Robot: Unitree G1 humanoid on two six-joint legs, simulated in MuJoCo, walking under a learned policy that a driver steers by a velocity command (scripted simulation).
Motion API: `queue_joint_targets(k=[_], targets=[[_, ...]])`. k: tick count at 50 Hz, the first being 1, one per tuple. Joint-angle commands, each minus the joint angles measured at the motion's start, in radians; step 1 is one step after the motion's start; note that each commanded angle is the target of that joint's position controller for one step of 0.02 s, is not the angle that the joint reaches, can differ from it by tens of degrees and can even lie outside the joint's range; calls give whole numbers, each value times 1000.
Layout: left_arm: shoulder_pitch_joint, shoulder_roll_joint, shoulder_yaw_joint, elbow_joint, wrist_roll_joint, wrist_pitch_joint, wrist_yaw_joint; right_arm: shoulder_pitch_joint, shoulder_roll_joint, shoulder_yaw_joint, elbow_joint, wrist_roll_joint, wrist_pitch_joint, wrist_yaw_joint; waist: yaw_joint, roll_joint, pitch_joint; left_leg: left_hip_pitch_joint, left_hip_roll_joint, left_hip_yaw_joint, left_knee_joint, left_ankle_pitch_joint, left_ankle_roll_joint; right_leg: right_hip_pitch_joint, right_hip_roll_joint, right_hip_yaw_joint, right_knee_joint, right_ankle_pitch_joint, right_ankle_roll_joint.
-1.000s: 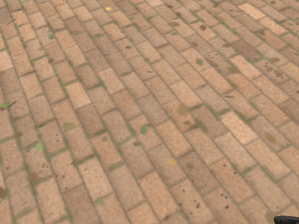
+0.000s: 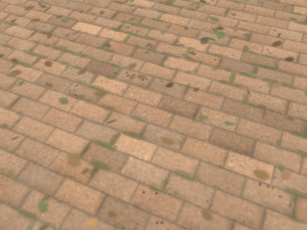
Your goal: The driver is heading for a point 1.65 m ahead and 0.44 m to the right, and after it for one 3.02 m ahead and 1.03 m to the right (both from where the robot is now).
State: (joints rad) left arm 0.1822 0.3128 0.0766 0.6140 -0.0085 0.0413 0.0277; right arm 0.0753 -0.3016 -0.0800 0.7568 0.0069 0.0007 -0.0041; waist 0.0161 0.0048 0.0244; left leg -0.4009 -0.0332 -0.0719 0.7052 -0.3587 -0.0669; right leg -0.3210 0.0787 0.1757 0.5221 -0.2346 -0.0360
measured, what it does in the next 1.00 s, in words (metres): steps on the spot, turning right: left foot, then right foot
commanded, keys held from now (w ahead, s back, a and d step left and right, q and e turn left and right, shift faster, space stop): e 0.64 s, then no key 0.14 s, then q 0.10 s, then w+q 0.12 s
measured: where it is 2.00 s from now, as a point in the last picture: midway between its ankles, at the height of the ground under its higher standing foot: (191, 218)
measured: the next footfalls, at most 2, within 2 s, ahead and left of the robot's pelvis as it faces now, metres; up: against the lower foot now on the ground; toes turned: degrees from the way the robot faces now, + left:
left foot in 0.06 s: +0.05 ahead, +0.13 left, +0.00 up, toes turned -7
right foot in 0.46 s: +0.01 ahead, -0.14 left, +0.00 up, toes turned -18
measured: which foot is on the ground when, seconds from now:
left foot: up 0.00-0.04, down 0.06-0.46, up 0.48-0.90, down 0.92-1.00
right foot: down 0.00-0.06, up 0.08-0.44, down 0.46-1.00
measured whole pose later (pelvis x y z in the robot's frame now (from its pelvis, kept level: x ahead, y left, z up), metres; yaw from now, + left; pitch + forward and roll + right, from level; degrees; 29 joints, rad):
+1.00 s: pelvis +0.02 -0.04 -0.01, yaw -24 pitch +0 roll +0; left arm 0.16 0.24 0.01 0.66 0.02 -0.01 0.00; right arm 0.23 -0.27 -0.04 0.74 0.00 0.01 0.00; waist -0.01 -0.02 0.00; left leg -0.27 0.01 -0.04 0.57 -0.32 -0.01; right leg -0.28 0.06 0.06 0.61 -0.39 -0.03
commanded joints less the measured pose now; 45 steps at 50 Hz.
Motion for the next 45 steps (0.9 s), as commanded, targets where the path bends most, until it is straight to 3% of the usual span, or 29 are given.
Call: queue_joint_targets(k=[1, 2, 3, 4, 5, 6, 7, 8, 9, 12, 16, 20, 22, 23, 24, 25, 26, 27, 28, 29, 32, 36, 39, 43, 45], targets=[[-38, 174, 50, -79, -13, -2, -1, 16, -96, -26, -71, 3, -26, 11, -26, -173, -127, 43, -12, 6, -184, 54, 20, 165, -224, 321, -67, 370, -168], [-59, 167, 47, -86, -21, 0, 3, 54, -100, -30, -61, -1, -31, 13, -51, -164, -129, 128, -2, 17, -313, 176, 36, 132, -194, 311, -41, 318, -134], [-39, 136, 40, -91, -16, 0, 7, 89, -143, -43, -56, -12, -31, 9, -46, -105, -151, 254, 101, -48, -352, 284, 74, 45, -145, 270, 27, 161, -83], [35, 71, 24, -88, 2, -1, 4, 80, -214, -55, -70, -27, -22, 0, 14, 160, -168, 364, 326, -243, -352, 529, 169, -109, -4, 93, 260, -231, -15], [23, 146, 48, -106, -5, -13, 5, 87, -219, -56, -67, -51, -21, 4, 0, 297, -121, 315, 460, -444, -387, 613, 344, -278, 56, -8, 452, -457, 36], [36, 213, 71, -82, -1, -16, 5, 47, -169, -42, -92, -41, -26, 0, 4, 189, -98, 293, 449, -381, -385, 586, 359, -292, -11, 3, 619, -395, 65], [39, 216, 78, -62, -7, -9, 3, 4, -126, -31, -99, -32, -24, -7, 18, 141, -81, 278, 379, -273, -370, 540, 310, -298, -24, -9, 673, -324, 81], [50, 188, 75, -43, -10, 4, 6, -19, -108, -25, -110, -21, -21, -12, 21, 120, -66, 275, 323, -189, -363, 492, 273, -304, -34, -23, 703, -277, 100], [43, 164, 68, -47, -10, 11, 4, -22, -106, -23, -110, -11, -18, -19, 11, 125, -51, 278, 309, -149, -365, 500, 271, -325, -42, -35, 722, -231, 116], [-27, 102, 45, -83, -20, 11, -5, 35, -123, -28, -101, -20, -1, -36, -34, 158, -55, 329, 284, -54, -383, 513, 282, -332, -69, -112, 600, -173, 140], [-65, 76, 26, -114, -9, 7, -22, 51, -175, -47, -99, -15, 14, -32, -62, 178, -99, 350, 325, 4, -377, 542, 290, -213, -114, -166, 379, -176, 132], [-27, 101, 37, -112, -13, 14, -38, 45, -200, -55, -94, 10, 13, -15, -46, 193, -97, 315, 350, 43, -346, 511, 263, -76, -102, -223, 179, -122, 88], [37, 101, 47, -91, -11, 18, -42, 30, -189, -53, -89, 30, 10, -12, 0, 168, -101, 268, 332, 90, -258, 442, 204, 61, -74, -254, -24, 23, 36], [81, 130, 62, -78, -9, 17, -34, 85, -149, -42, -66, 26, 5, -7, 10, 91, -114, 182, 293, 148, -150, 341, 139, 196, -69, -213, -114, 138, -1], [121, 240, 90, -89, -10, 11, -18, 101, -86, -22, -83, -18, 3, -2, 0, -181, -125, -62, 183, 241, 140, -11, 39, 374, -281, 97, -161, 469, -84], [100, 298, 90, -116, 23, -8, -21, 21, -74, -13, -145, -35, -1, -10, 11, -326, -143, -275, 51, 148, 377, -337, -9, 347, -479, 373, -147, 627, -304], [113, 237, 75, -110, 35, -31, -31, -34, -125, -28, -147, -18, -1, -17, 64, -197, -178, -282, 66, 36, 495, -318, -3, 319, -455, 333, -172, 540, -331], [78, 209, 62, -94, 29, -45, -30, -37, -134, -32, -145, -3, 1, -19, 32, -169, -135, -283, 83, 14, 511, -233, 15, 281, -395, 245, -172, 459, -274], [29, 187, 57, -93, 11, -47, -23, -11, -136, -37, -123, -7, 3, -26, 5, -120, -112, -280, 96, 6, 476, -149, 19, 255, -338, 188, -171, 368, -217], [-11, 166, 46, -97, -3, -43, -17, 0, -148, -42, -118, -15, 7, -31, -11, -128, -96, -267, 97, 3, 446, -90, 14, 226, -314, 164, -172, 360, -191], [-32, 158, 36, -103, 8, -36, -3, 39, -124, -38, -105, -13, 7, -24, -32, -140, -122, -190, 56, 17, 432, 7, -7, 179, -270, 135, -176, 387, -193], [-24, 144, 28, -88, 11, -32, 4, 22, -91, -21, -105, -9, 10, -20, -10, -142, -124, -149, 58, 20, 241, 29, -23, 199, -260, 135, -164, 324, -190], [-27, 147, 25, -77, 18, -28, -2, 9, -86, -15, -113, -5, 8, -13, 8, -153, -105, -72, 62, 25, 132, 2, -17, 152, -262, 160, -157, 254, -197], [-54, 64, -15, -44, 30, -32, -20, 48, -59, 0, -99, -2, 1, 4, -4, -143, -104, 110, 79, 48, -73, 38, 4, 91, -254, 140, -140, 203, -177], [-28, 47, -25, -14, 32, -42, -26, 84, -50, 9, -88, -13, -6, 11, -30, -105, -103, 257, 60, 67, -280, 229, 32, 45, -202, 94, -134, 36, -115]])
Keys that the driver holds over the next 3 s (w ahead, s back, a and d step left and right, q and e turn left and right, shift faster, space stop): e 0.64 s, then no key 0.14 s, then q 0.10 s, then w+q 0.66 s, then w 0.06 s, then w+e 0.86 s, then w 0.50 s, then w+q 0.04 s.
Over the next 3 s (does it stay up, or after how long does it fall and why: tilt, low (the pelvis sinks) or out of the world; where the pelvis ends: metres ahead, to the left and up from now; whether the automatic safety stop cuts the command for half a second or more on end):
stays up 1.04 -0.24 -0.01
